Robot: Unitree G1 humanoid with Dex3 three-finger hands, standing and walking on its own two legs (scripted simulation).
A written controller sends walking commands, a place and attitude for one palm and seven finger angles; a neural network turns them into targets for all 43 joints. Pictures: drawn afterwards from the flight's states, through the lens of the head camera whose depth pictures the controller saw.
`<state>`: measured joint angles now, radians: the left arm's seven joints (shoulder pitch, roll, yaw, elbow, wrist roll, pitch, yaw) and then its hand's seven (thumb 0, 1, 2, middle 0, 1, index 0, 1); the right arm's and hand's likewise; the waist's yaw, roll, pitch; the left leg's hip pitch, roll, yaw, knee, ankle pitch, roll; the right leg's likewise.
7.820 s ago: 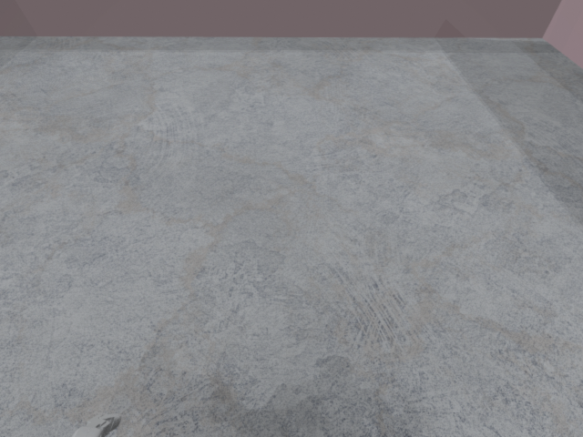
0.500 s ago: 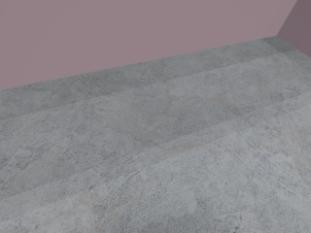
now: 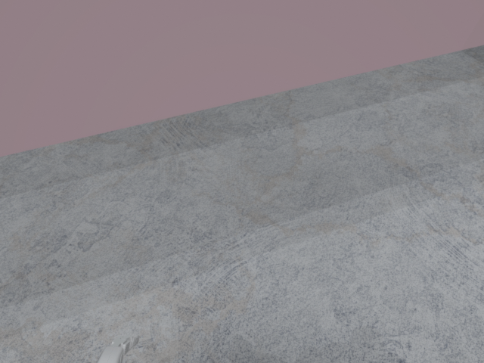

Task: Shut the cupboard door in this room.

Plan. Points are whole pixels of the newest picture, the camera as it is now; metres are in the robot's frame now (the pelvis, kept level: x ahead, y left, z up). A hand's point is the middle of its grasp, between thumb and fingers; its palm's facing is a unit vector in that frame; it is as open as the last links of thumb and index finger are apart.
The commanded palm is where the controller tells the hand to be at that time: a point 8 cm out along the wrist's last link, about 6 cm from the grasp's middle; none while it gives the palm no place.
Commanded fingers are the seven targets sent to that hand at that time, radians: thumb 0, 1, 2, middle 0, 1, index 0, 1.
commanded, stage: turn or walk to find it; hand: left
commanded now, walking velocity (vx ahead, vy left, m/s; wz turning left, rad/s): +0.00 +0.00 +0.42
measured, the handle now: out of the picture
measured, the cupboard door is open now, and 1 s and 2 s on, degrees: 89 89 89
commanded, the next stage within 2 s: none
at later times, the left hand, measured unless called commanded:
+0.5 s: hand out of the picture -0.08 +0.22 -0.18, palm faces +0.32 -0.92 -0.24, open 7.3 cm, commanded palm none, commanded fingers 0.00 0.90 0.90 -0.20 -0.30 -0.20 -0.30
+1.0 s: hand out of the picture -0.05 +0.23 -0.14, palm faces +0.40 -0.88 -0.27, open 7.3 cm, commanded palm none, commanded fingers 0.00 0.90 0.90 -0.20 -0.30 -0.20 -0.30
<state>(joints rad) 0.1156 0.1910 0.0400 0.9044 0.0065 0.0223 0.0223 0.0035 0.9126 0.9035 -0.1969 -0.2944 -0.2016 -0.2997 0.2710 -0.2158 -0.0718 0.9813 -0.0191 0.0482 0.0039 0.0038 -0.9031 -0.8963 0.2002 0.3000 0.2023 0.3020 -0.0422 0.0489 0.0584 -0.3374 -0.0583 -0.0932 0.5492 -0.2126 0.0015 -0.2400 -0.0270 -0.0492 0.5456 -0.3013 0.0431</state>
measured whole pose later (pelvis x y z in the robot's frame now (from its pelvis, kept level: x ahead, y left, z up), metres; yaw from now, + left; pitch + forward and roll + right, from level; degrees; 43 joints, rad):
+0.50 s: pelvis -0.04 +0.02 -0.01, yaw +15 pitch -2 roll +0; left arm 0.28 0.23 0.05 0.99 0.02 0.03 0.02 0.00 0.91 0.90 -0.20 -0.30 -0.21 -0.30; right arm 0.15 -0.23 -0.07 0.97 -0.01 0.04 0.01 0.00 -0.91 -0.90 0.19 0.30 0.20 0.30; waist 0.03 -0.04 0.09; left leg -0.25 0.01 0.07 0.60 -0.31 -0.01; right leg -0.28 -0.18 -0.24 0.67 -0.33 0.04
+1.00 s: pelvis -0.08 +0.01 +0.01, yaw +24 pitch +0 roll +0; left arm 0.14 0.21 0.05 0.92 0.00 0.04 0.02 0.00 0.91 0.90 -0.20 -0.29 -0.20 -0.30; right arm 0.25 -0.20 -0.06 0.97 -0.03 0.04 0.00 0.00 -0.90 -0.90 0.20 0.30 0.20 0.30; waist -0.04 0.03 0.06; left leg -0.31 -0.06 -0.07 0.48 -0.17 0.02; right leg -0.29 -0.04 -0.03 0.67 -0.38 0.07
